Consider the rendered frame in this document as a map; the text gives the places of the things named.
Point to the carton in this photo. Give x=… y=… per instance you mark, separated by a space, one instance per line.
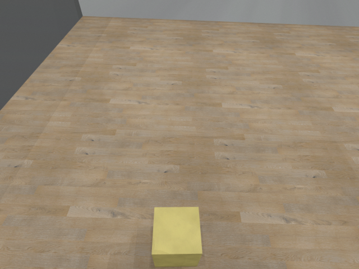
x=176 y=237

